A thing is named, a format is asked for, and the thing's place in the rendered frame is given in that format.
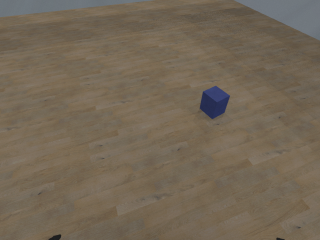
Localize carton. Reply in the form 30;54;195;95
200;86;230;119

